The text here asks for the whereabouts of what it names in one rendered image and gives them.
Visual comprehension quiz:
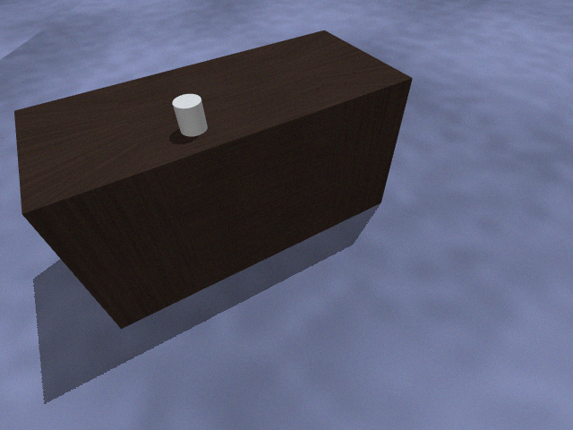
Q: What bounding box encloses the can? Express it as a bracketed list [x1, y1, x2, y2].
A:
[172, 94, 208, 137]

